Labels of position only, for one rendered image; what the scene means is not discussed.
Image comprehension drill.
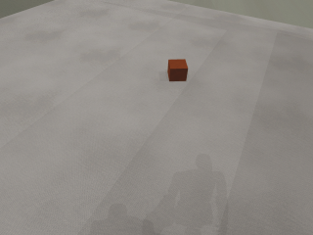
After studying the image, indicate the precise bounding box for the carton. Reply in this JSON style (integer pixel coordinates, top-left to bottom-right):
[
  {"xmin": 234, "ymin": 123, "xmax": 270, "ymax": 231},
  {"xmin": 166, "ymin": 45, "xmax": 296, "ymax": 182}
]
[{"xmin": 167, "ymin": 59, "xmax": 188, "ymax": 81}]

